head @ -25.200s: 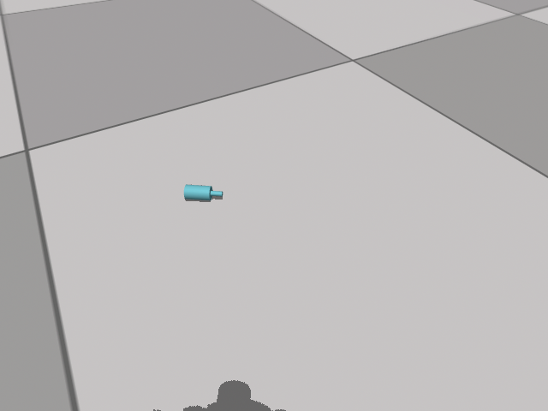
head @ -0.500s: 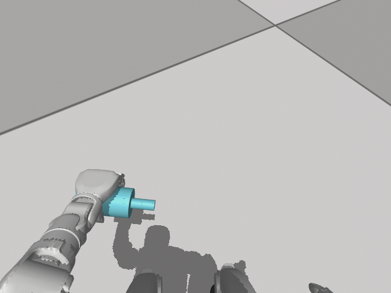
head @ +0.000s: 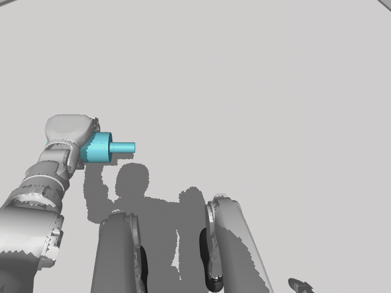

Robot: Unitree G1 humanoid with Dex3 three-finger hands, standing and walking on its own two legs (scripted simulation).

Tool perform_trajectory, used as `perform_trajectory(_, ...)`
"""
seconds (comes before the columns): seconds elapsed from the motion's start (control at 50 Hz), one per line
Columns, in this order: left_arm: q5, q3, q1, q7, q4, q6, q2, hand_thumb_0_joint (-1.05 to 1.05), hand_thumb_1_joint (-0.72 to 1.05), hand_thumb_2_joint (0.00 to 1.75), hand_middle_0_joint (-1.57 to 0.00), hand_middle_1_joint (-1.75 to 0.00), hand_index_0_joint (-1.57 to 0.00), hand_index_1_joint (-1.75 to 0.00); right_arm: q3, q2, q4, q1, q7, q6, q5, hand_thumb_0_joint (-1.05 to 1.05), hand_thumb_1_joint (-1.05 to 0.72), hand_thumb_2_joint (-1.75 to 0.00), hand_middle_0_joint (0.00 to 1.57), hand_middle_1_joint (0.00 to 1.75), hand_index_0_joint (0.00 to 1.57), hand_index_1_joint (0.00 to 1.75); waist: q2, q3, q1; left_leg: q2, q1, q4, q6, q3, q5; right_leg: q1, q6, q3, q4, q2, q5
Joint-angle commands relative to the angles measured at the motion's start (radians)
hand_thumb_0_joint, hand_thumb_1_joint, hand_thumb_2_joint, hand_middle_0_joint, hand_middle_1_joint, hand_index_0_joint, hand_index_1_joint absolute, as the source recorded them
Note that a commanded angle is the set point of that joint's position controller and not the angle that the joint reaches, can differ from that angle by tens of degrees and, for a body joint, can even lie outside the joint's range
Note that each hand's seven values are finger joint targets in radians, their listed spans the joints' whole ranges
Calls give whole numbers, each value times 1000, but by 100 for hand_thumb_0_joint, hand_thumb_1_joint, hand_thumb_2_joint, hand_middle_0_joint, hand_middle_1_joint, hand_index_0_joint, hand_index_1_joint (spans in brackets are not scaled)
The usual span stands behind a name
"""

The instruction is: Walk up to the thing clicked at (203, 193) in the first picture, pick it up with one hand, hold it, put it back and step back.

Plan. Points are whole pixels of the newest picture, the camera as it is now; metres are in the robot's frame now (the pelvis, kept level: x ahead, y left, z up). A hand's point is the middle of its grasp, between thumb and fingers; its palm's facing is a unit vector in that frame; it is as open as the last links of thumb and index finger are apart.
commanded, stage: crouch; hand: left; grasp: from above
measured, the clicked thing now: (95, 147) +0.46 +0.17 -0.17
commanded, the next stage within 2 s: lower in 1.00 s
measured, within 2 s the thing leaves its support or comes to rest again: neither
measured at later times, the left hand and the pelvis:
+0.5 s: hand (90, 150) +0.48 +0.21 -0.26, palm faces -0.46 +0.02 -0.89, open 10.0 cm; pelvis +0.00 +0.00 -0.09, yaw -1 degrees
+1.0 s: hand (95, 150) +0.49 +0.20 -0.31, palm faces -0.46 +0.03 -0.89, open 10.0 cm; pelvis -0.01 -0.01 -0.14, yaw -3 degrees
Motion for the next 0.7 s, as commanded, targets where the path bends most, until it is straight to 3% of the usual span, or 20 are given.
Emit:
perform_trajectory(0.0, 12, 59, -410, 59, -157, -9, 236, 0, 82, 78, -117, -58, -117, -58, -75, -225, -40, 178, 3, -34, -17, 0, -91, -90, 20, 30, 20, 30, 167, -678, -20, -44, 428, -170, -1, -9, 183, 289, -66, -45, -143, 32, 158)
perform_trajectory(0.08, 14, 52, -473, 64, -174, -7, 217, 0, 75, 77, -112, -57, -112, -57, -80, -242, -28, 194, 22, -37, -25, 0, -91, -90, 20, 30, 20, 30, 220, -716, -38, -37, 460, -118, -8, -23, 262, 211, -71, -58, -76, 32, 204)
perform_trajectory(0.1, 23, 70, -451, 67, -153, -4, 256, 0, 75, 75, -113, -54, -113, -54, -80, -240, -31, 194, 27, -35, -25, 0, -91, -90, 20, 30, 20, 30, 220, -714, -26, -37, 454, -106, -8, -22, 270, 216, -71, -59, -64, 31, 210)
perform_trajectory(0.16, 16, 68, -437, 66, -131, -3, 230, 0, 78, 77, -114, -56, -114, -56, -78, -237, -36, 197, 43, -35, -33, 0, -91, -90, 20, 30, 20, 30, 197, -691, -43, -37, 407, -65, -4, -15, 278, 213, -66, -61, -38, 28, 230)
perform_trajectory(0.22, 22, 68, -478, 61, -142, -9, 243, 0, 74, 76, -112, -54, -112, -54, -78, -251, -33, 195, 53, -34, -36, 0, -91, -90, 20, 30, 20, 30, 246, -697, -46, -34, 407, -27, -8, -12, 312, 163, -68, -65, 4, 32, 243)
perform_trajectory(0.3, 30, 84, -444, 72, -67, -13, 260, 0, 72, 76, -110, -55, -110, -56, -69, -246, -34, 198, 64, -31, -41, 0, -91, -90, 20, 30, 20, 30, 189, -638, -54, -42, 288, 7, 1, 3, 245, 173, -62, -63, 20, 32, 225)
perform_trajectory(0.32, 29, 87, -499, 73, -102, -18, 284, 0, 73, 74, -110, -56, -110, -56, -71, -252, -34, 190, 63, -30, -40, 0, -91, -90, 20, 30, 20, 30, 210, -657, -52, -41, 290, 14, 2, 4, 239, 160, -65, -65, 33, 36, 216)
perform_trajectory(0.42, 38, 86, -503, 77, -40, -30, 285, 0, 71, 75, -109, -57, -109, -57, -65, -257, -27, 202, 76, -31, -48, 0, -91, -91, 20, 30, 20, 30, 204, -641, -73, -41, 250, 70, 6, 12, 243, 149, -59, -65, 66, 39, 232)
perform_trajectory(0.46, 42, 101, -536, 79, -53, -34, 327, 0, 72, 75, -109, -56, -109, -56, -64, -262, -24, 197, 78, -30, -48, 0, -92, -91, 20, 30, 20, 30, 220, -659, -60, -41, 247, 77, 4, 10, 236, 133, -63, -68, 87, 41, 221)
perform_trajectory(0.52, 52, 83, -539, 77, -12, -39, 295, 0, 72, 75, -110, -57, -110, -57, -60, -266, -20, 196, 80, -29, -52, 0, -92, -91, 20, 30, 20, 30, 234, -632, -78, -42, 228, 88, 0, 3, 202, 75, -66, -79, 108, 41, 185)
perform_trajectory(0.56, 49, 99, -545, 82, -6, -41, 330, 0, 73, 76, -110, -57, -110, -57, -57, -271, -17, 198, 81, -29, -51, 0, -91, -90, 20, 30, 20, 30, 240, -626, -67, -42, 213, 95, -1, 0, 196, 62, -67, -82, 127, 38, 178)
perform_trajectory(0.6, 51, 95, -544, 78, 27, -38, 318, 0, 75, 78, -111, -59, -111, -59, -54, -277, -21, 206, 86, -31, -56, 0, -91, -90, 20, 30, 20, 30, 226, -602, -90, -38, 212, 105, -2, -8, 182, 31, -65, -87, 138, 34, 166)
perform_trajectory(0.64, 47, 103, -576, 82, 12, -43, 344, 0, 72, 73, -109, -55, -109, -55, -50, -281, -16, 202, 84, -29, -58, 0, -91, -90, 20, 30, 20, 30, 245, -607, -87, -43, 193, 110, 0, -4, 157, 31, -66, -87, 143, 35, 150)
perform_trajectory(0.68, 50, 102, -573, 79, 38, -47, 346, 0, 72, 73, -109, -57, -109, -57, -43, -285, -15, 211, 88, -32, -63, 0, -91, -91, 20, 30, 20, 30, 213, -587, -102, -43, 163, 130, 4, -1, 140, 31, -62, -89, 145, 35, 137)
